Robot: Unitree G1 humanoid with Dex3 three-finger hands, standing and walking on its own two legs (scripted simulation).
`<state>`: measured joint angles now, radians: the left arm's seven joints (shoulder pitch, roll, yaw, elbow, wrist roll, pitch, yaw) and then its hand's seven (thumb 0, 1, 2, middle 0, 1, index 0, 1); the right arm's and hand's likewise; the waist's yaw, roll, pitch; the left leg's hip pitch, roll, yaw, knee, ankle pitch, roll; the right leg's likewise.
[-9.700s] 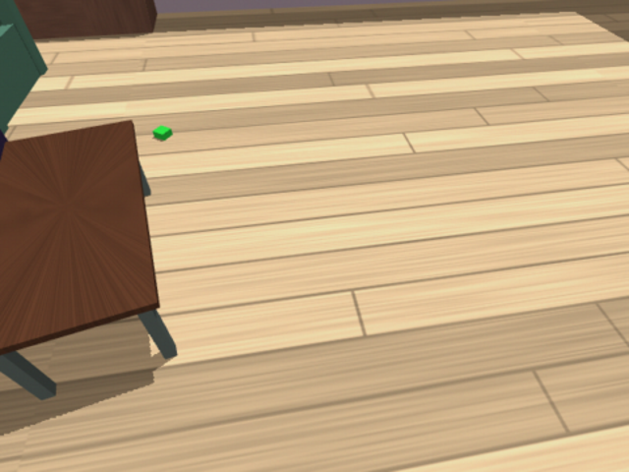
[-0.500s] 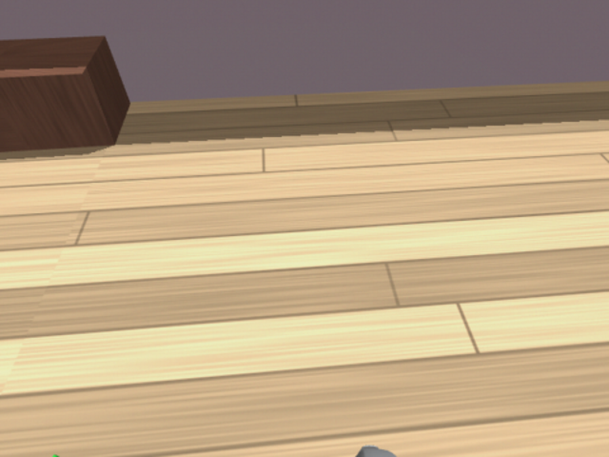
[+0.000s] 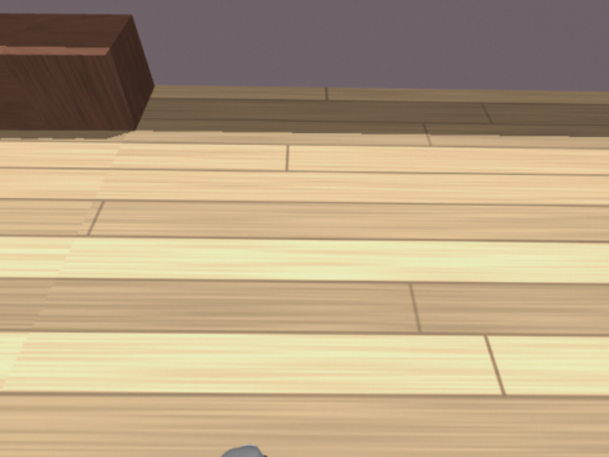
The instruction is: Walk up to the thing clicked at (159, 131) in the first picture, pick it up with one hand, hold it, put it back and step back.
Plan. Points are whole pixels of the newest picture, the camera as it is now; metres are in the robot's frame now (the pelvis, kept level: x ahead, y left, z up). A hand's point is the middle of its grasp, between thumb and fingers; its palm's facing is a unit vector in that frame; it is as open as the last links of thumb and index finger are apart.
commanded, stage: walk up
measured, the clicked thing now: out of the picture +0.16 +0.68 -0.74
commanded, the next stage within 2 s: stand in 1.36 s
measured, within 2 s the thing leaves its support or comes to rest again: neither
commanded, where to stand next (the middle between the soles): +0.09 +0.00 m, yaw -2 degrees
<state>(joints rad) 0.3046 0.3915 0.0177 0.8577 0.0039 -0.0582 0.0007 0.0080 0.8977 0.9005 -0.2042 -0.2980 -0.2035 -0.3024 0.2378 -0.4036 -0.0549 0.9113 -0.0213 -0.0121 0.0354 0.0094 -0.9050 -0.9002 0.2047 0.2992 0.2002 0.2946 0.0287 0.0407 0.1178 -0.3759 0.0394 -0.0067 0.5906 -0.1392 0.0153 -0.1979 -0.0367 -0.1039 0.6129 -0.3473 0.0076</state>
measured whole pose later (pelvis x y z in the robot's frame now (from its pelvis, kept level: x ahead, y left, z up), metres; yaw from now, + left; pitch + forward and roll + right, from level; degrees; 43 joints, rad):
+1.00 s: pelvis +0.04 +0.01 +0.02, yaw -3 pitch -2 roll -1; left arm 0.06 0.36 -0.01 1.12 0.00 -0.02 0.00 0.01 0.90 0.90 -0.20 -0.30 -0.20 -0.30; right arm 0.08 -0.35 -0.02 1.15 -0.01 -0.01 0.01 0.01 -0.90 -0.90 0.21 0.30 0.20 0.29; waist -0.02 -0.01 0.06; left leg -0.22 0.02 0.05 0.39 -0.12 0.01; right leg -0.07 -0.01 0.01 0.36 -0.25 0.02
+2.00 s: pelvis +0.05 +0.01 +0.02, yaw -3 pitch -2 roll +0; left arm 0.14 0.35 0.00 1.13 0.02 0.00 -0.01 0.01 0.90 0.90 -0.20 -0.30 -0.20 -0.30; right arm 0.08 -0.34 -0.01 1.16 -0.01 -0.01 0.01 0.01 -0.90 -0.90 0.21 0.30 0.20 0.29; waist 0.00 -0.01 0.05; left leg -0.19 0.00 0.05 0.33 -0.11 0.02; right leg -0.03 -0.03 0.01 0.30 -0.24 0.03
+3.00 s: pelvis +0.06 +0.02 +0.02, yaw -2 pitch -2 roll +0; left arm 0.15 0.36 0.00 1.11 0.02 0.00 0.00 0.01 0.90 0.90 -0.20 -0.30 -0.20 -0.30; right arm 0.09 -0.34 -0.01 1.15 -0.01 -0.01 0.01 0.01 -0.90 -0.90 0.21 0.30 0.20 0.29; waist 0.00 -0.01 0.05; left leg -0.19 0.00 0.05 0.35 -0.13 0.02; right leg -0.01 -0.03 0.00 0.28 -0.24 0.03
